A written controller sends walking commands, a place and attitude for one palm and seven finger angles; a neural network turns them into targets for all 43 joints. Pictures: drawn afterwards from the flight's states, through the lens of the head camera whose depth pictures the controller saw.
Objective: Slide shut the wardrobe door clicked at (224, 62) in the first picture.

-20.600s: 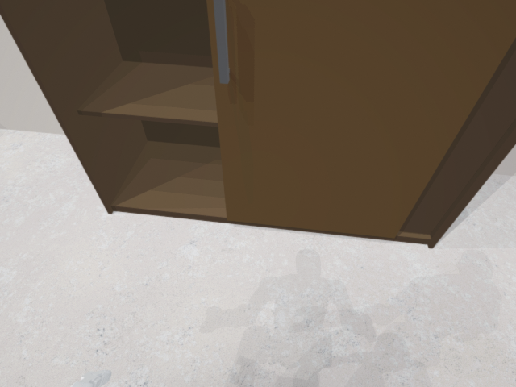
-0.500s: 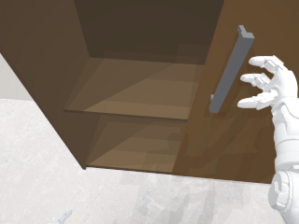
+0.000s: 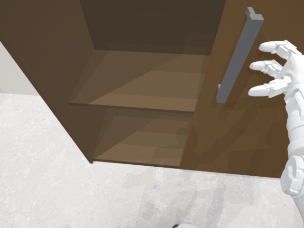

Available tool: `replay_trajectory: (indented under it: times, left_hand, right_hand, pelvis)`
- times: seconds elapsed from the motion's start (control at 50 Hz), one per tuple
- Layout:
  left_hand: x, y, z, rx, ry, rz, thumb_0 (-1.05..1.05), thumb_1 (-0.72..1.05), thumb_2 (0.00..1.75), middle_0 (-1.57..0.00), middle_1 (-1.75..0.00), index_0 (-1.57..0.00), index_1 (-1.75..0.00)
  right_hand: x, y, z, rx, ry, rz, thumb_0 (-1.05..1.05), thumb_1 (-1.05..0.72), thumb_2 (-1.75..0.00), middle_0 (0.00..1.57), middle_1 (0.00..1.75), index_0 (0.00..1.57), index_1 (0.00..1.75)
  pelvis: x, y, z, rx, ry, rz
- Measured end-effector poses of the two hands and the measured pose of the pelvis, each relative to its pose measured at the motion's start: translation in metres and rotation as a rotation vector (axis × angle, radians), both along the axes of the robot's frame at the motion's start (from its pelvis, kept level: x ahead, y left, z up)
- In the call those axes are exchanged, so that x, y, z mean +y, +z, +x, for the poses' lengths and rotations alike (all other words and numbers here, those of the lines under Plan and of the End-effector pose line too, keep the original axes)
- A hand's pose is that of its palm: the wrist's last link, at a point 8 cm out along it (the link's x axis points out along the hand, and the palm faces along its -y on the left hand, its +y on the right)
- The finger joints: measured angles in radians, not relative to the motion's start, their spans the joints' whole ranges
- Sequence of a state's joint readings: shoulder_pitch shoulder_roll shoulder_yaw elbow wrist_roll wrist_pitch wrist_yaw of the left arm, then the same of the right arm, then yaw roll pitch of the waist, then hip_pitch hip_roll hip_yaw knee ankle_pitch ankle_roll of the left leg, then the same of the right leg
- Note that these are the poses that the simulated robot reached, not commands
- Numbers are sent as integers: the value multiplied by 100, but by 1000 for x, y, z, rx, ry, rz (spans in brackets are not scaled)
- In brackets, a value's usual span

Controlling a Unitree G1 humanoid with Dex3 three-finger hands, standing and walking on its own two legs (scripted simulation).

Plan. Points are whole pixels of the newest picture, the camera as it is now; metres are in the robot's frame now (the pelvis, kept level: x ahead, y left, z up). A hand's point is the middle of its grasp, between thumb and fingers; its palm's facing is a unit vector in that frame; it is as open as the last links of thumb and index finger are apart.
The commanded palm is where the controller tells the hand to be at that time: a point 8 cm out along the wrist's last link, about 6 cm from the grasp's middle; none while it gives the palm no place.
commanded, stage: move the hooked fingers beside the handle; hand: right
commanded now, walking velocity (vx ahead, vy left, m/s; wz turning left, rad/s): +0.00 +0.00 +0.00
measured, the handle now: (233, 62) +0.51 -0.14 +0.17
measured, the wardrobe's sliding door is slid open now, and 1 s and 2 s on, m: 0.59 0.59 0.59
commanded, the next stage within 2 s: none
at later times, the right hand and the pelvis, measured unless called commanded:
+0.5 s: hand (264, 71) +0.48 -0.20 +0.18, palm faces -0.02 +1.00 -0.02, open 13.4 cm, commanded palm +0.49 -0.24 +0.15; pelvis -0.03 +0.00 -0.01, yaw +1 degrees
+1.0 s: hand (262, 71) +0.47 -0.20 +0.18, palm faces +0.00 +1.00 -0.03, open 13.6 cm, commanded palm +0.49 -0.22 +0.16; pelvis -0.05 -0.01 -0.02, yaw +1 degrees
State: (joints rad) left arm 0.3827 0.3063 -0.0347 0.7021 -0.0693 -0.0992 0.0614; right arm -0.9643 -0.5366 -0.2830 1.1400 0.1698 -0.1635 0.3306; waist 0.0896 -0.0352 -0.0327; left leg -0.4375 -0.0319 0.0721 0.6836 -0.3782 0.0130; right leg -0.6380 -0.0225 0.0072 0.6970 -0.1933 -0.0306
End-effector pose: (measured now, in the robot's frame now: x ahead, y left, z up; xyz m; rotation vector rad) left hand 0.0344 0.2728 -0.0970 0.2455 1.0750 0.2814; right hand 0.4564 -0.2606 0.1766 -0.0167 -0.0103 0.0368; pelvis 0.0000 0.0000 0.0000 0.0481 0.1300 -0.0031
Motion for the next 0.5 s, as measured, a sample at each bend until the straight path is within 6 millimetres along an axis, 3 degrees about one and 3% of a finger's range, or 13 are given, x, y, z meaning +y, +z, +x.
replay_trajectory:
  times: [0.5]
  left_hand:
    - [-3,-8,-40,29,4,10,1,90,89,-20,-30,-20,-30]
  right_hand:
    - [2,0,-1,2,-20,-1,-1,50,-30,44,122,41,122]
  pelvis:
    - [-3,-11,-27,50,8,9]
